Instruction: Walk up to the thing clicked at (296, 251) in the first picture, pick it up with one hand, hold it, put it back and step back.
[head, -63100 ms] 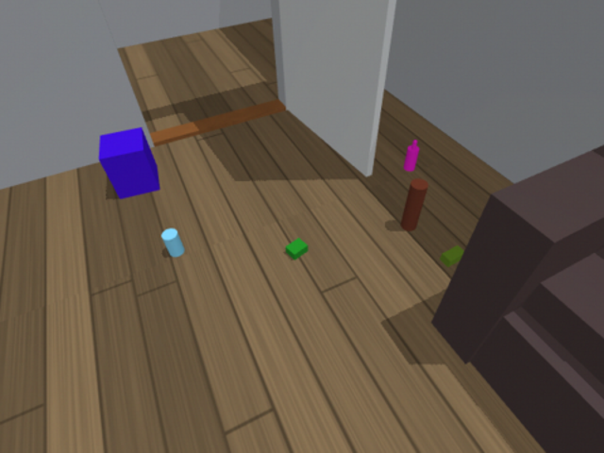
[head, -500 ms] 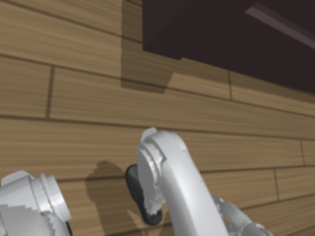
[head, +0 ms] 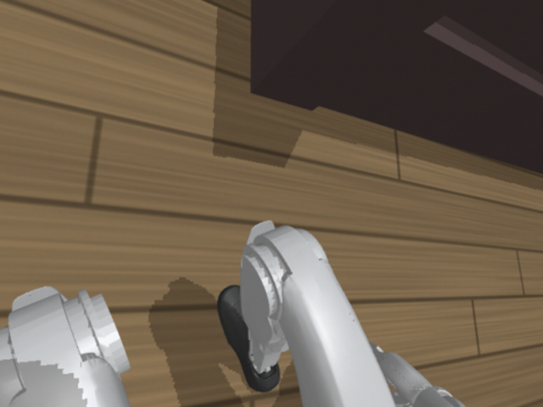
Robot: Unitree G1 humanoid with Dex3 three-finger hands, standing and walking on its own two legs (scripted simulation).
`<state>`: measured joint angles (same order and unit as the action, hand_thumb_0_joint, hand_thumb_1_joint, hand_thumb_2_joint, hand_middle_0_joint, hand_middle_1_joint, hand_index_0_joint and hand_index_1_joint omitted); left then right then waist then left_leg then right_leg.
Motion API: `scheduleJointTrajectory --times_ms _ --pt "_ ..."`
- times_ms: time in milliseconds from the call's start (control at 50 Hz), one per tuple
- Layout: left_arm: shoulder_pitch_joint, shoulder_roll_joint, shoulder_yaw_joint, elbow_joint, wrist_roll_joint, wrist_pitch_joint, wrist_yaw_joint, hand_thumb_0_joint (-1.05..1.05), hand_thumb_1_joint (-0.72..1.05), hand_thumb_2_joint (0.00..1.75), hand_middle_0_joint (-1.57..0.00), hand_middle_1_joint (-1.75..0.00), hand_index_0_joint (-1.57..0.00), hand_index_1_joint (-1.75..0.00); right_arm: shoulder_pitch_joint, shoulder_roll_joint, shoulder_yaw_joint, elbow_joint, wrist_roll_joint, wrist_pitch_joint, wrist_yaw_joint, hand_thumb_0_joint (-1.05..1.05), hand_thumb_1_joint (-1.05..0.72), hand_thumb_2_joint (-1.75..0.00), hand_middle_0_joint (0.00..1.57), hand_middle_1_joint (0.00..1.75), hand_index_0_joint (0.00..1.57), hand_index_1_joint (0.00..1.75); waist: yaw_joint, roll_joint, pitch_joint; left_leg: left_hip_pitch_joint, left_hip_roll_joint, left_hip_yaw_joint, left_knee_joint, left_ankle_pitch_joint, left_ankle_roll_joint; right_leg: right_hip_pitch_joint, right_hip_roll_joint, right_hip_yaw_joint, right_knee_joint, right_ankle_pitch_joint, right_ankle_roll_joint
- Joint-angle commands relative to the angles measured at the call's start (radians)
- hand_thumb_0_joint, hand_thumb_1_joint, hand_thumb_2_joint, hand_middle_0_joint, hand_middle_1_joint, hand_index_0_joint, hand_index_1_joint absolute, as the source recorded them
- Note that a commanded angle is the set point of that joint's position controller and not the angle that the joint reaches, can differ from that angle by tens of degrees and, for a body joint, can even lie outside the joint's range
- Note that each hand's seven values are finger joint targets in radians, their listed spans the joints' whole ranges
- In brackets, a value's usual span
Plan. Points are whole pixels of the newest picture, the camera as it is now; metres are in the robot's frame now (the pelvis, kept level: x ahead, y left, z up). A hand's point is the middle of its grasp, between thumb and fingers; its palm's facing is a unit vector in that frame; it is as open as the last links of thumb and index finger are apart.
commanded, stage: close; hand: left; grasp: from above
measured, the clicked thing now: out of the picture +0.46 +0.35 -0.28
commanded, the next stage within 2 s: settle in 0.32 s
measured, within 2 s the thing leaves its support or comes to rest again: leaves its support in 0.64 s
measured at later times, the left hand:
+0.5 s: hand out of the picture +0.43 +0.37 -0.24, palm faces -0.50 -0.08 -0.86, open 10.3 cm
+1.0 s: hand out of the picture +0.44 +0.38 -0.16, palm faces -0.46 -0.04 -0.89, open 10.2 cm
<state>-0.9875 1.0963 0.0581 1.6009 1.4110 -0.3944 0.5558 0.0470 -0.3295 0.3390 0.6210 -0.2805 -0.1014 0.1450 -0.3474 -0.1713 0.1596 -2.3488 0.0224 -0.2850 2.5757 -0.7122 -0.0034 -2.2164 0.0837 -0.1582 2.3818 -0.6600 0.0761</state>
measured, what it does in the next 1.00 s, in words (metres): stands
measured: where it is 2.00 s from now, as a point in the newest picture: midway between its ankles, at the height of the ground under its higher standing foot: (190, 394)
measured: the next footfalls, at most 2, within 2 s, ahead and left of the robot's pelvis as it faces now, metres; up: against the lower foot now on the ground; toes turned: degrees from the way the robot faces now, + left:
none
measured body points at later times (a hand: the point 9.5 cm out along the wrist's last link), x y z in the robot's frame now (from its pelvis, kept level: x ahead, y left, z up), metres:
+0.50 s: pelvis +0.00 +0.00 +0.00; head +0.27 +0.15 +0.33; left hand +0.45 +0.37 -0.19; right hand +0.09 -0.25 -0.06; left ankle +0.06 +0.13 -0.26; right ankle +0.12 -0.13 -0.26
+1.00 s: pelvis +0.00 +0.00 +0.02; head +0.25 +0.13 +0.37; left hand +0.46 +0.38 -0.11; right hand +0.10 -0.27 -0.05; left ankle +0.06 +0.13 -0.26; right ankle +0.12 -0.13 -0.26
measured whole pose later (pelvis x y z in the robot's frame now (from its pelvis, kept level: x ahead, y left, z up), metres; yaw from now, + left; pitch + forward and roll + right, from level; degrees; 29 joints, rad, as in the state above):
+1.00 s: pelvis +0.00 +0.00 +0.02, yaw +2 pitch +30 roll -15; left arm -0.95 1.00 0.09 1.32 1.30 -0.31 0.27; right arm 0.13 -0.35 0.20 0.59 -0.19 -0.04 0.14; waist -0.28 -0.06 0.07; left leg -2.37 0.00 -0.24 2.50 -0.68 0.00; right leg -2.23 0.05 -0.13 2.34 -0.67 0.06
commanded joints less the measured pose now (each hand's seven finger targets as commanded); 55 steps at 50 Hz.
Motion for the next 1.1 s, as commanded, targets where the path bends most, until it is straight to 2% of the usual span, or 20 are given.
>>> scheduleJointTrajectory --times_ms 0,60,120,220,400,440,620,640,660,740,760,780,800,840,860,880,940,960,1000,1080 --pt "-0.259 0.241 0.016 -0.097 -0.043 0.033 0.046 0.0 0.21 0.8 -0.57 -0.78 -0.58 -0.76 0.143 -0.336 -0.112 0.004 0.016 -0.02 -0.014 0.0 -0.89 -0.9 0.2 0.3 0.2 0.3 -0.045 0.564 -0.598 0.505 0.034 0.102 -0.285 0.187 0.004 0.263 0.032 -0.122 -0.186 0.2 -0.096" --pt "-0.247 0.274 0.034 -0.065 -0.029 0.052 0.032 0.0 0.21 0.76 -0.57 -0.77 -0.59 -0.75 0.16 -0.342 -0.11 0.001 0.021 -0.026 -0.011 0.0 -0.89 -0.9 0.2 0.3 0.2 0.3 -0.044 0.591 -0.613 0.53 0.033 0.1 -0.28 0.224 0.003 0.265 0.026 -0.12 -0.166 0.232 -0.096" --pt "-0.255 0.239 0.02 -0.074 -0.043 0.053 0.011 0.0 0.25 0.73 -0.58 -0.76 -0.61 -0.73 0.168 -0.347 -0.115 -0.009 0.026 -0.028 -0.01 0.0 -0.89 -0.9 0.2 0.3 0.2 0.3 -0.06 0.573 -0.588 0.506 0.027 0.105 -0.276 0.228 0.004 0.269 0.023 -0.12 -0.177 0.234 -0.095" --pt "-0.219 0.266 0.039 -0.076 -0.057 0.036 -0.033 0.0 0.26 0.72 -0.59 -0.75 -0.61 -0.72 0.172 -0.339 -0.1 -0.02 0.028 -0.016 -0.013 0.0 -0.89 -0.9 0.2 0.3 0.2 0.3 -0.053 0.564 -0.603 0.525 0.029 0.097 -0.27 0.258 -0.001 0.291 0.021 -0.126 -0.181 0.241 -0.098" --pt "-0.202 0.265 0.026 -0.08 -0.065 -0.025 -0.043 0.0 0.32 0.74 -0.65 -0.75 -0.67 -0.72 0.154 -0.332 -0.077 -0.033 0.014 0.007 -0.025 0.0 -0.89 -0.9 0.2 0.3 0.2 0.3 -0.047 0.523 -0.594 0.496 0.03 0.099 -0.262 0.219 0.01 0.325 0.03 -0.127 -0.2 0.213 -0.093" --pt "-0.211 0.283 0.033 -0.094 -0.062 -0.03 -0.036 0.0 0.24 0.67 -0.6 -0.8 -0.65 -0.75 0.157 -0.329 -0.075 -0.033 0.014 0.009 -0.026 0.0 -0.91 -0.9 0.2 0.3 0.2 0.3 -0.043 0.533 -0.612 0.497 0.03 0.102 -0.262 0.213 0.011 0.335 0.03 -0.121 -0.201 0.213 -0.092" --pt "-0.254 0.337 0.106 -0.209 -0.036 0.001 -0.015 0.0 0.18 0.68 -0.57 -0.76 -0.61 -0.72 0.193 -0.337 -0.116 -0.011 0.017 0.015 -0.022 0.0 -0.91 -0.9 0.2 0.3 0.2 0.3 -0.02 0.647 -0.691 0.592 0.033 0.104 -0.273 0.309 -0.003 0.296 0.024 -0.124 -0.181 0.268 -0.1" --pt "-0.258 0.3 0.087 -0.223 -0.034 0.008 -0.023 0.0 0.18 0.67 -0.57 -0.76 -0.61 -0.72 0.204 -0.339 -0.129 -0.02 0.016 0.014 -0.019 0.0 -0.91 -0.9 0.2 0.3 0.2 0.3 -0.032 0.649 -0.668 0.583 0.03 0.111 -0.276 0.302 -0.003 0.285 0.022 -0.122 -0.182 0.265 -0.101" --pt "-0.269 0.301 0.092 -0.258 -0.037 0.013 -0.028 0.0 0.18 0.68 -0.56 -0.77 -0.61 -0.73 0.208 -0.327 -0.134 -0.013 0.021 0.012 -0.017 0.0 -0.9 -0.9 0.2 0.3 0.2 0.3 -0.017 0.669 -0.692 0.594 0.031 0.112 -0.291 0.29 -0.004 0.287 0.021 -0.117 -0.183 0.258 -0.101" --pt "-0.245 0.282 0.11 -0.285 -0.059 0.052 -0.07 0.0 0.21 0.7 -0.58 -0.78 -0.62 -0.73 0.227 -0.336 -0.173 -0.019 0.038 0.015 -0.015 0.0 -0.9 -0.9 0.2 0.3 0.2 0.3 -0.002 0.651 -0.704 0.569 0.018 0.125 -0.293 0.28 -0.002 0.265 0.012 -0.111 -0.201 0.252 -0.108" --pt "-0.25 0.242 0.087 -0.301 -0.065 0.059 -0.091 0.0 0.22 0.68 -0.59 -0.77 -0.64 -0.72 0.216 -0.326 -0.18 -0.029 0.048 0.013 -0.013 0.0 -0.9 -0.9 0.2 0.3 0.2 0.3 0.003 0.652 -0.693 0.548 0.013 0.131 -0.296 0.267 -0.004 0.248 0.01 -0.107 -0.207 0.24 -0.113" --pt "-0.227 0.271 0.124 -0.301 -0.076 0.067 -0.105 0.0 0.24 0.68 -0.61 -0.78 -0.65 -0.73 0.233 -0.335 -0.193 -0.02 0.05 0.02 -0.015 0.0 -0.9 -0.9 0.2 0.3 0.2 0.3 0.011 0.643 -0.708 0.553 0.014 0.13 -0.305 0.263 -0.003 0.263 0.008 -0.108 -0.213 0.237 -0.112" --pt "-0.205 0.24 0.105 -0.301 -0.078 0.077 -0.13 0.0 0.25 0.67 -0.61 -0.76 -0.66 -0.71 0.242 -0.329 -0.205 -0.028 0.06 0.021 -0.013 0.0 -0.9 -0.9 0.2 0.3 0.2 0.3 0.018 0.637 -0.697 0.553 0.009 0.131 -0.311 0.263 -0.003 0.246 0.004 -0.099 -0.215 0.231 -0.114" --pt "-0.202 0.239 0.122 -0.341 -0.097 0.084 -0.172 0.0 0.28 0.64 -0.63 -0.74 -0.68 -0.69 0.246 -0.33 -0.224 -0.028 0.072 0.036 -0.016 0.0 -0.9 -0.9 0.2 0.3 0.2 0.3 0.029 0.63 -0.731 0.564 0.01 0.132 -0.325 0.26 -0.002 0.25 0.0 -0.095 -0.227 0.224 -0.116" --pt "-0.238 0.164 0.066 -0.399 -0.112 0.084 -0.204 0.0 0.27 0.64 -0.64 -0.73 -0.68 -0.68 0.232 -0.316 -0.224 -0.057 0.085 0.036 -0.015 0.0 -0.9 -0.9 0.2 0.3 0.2 0.3 0.024 0.634 -0.734 0.549 0.003 0.139 -0.325 0.252 0.001 0.25 -0.003 -0.085 -0.236 0.221 -0.119" --pt "-0.251 0.149 0.059 -0.423 -0.125 0.083 -0.225 0.0 0.27 0.59 -0.63 -0.72 -0.68 -0.66 0.232 -0.317 -0.233 -0.054 0.091 0.045 -0.019 0.0 -0.9 -0.9 0.2 0.3 0.2 0.3 0.03 0.621 -0.754 0.565 0.004 0.139 -0.332 0.257 0.001 0.255 -0.006 -0.085 -0.242 0.226 -0.118" --pt "-0.235 0.137 0.048 -0.458 -0.146 0.083 -0.286 0.0 0.32 0.57 -0.66 -0.69 -0.72 -0.63 0.272 -0.306 -0.248 -0.027 0.11 0.07 -0.023 0.0 -0.9 -0.9 0.2 0.3 0.2 0.3 0.041 0.6 -0.762 0.551 -0.004 0.151 -0.336 0.27 0.007 0.271 -0.011 -0.073 -0.255 0.239 -0.114" --pt "-0.213 0.173 0.077 -0.446 -0.147 0.082 -0.299 0.0 0.34 0.58 -0.67 -0.7 -0.73 -0.64 0.269 -0.314 -0.253 -0.049 0.114 0.08 -0.027 0.0 -0.9 -0.9 0.2 0.3 0.2 0.3 0.045 0.561 -0.784 0.538 -0.005 0.149 -0.34 0.269 0.012 0.293 -0.012 -0.07 -0.262 0.236 -0.114" --pt "-0.257 0.118 0.039 -0.511 -0.162 0.068 -0.33 0.0 0.35 0.56 -0.69 -0.67 -0.75 -0.61 0.281 -0.295 -0.256 -0.029 0.122 0.102 -0.03 0.0 -0.9 -0.9 0.2 0.3 0.2 0.3 0.044 0.57 -0.767 0.541 -0.012 0.153 -0.345 0.272 0.011 0.28 -0.015 -0.063 -0.271 0.235 -0.118" --pt "-0.261 0.145 0.064 -0.53 -0.171 0.041 -0.351 0.0 0.36 0.54 -0.72 -0.64 -0.77 -0.59 0.278 -0.286 -0.256 -0.036 0.129 0.128 -0.038 0.0 -0.9 -0.9 0.2 0.3 0.2 0.3 0.065 0.565 -0.807 0.57 -0.015 0.161 -0.357 0.279 0.013 0.289 -0.018 -0.052 -0.276 0.23 -0.119"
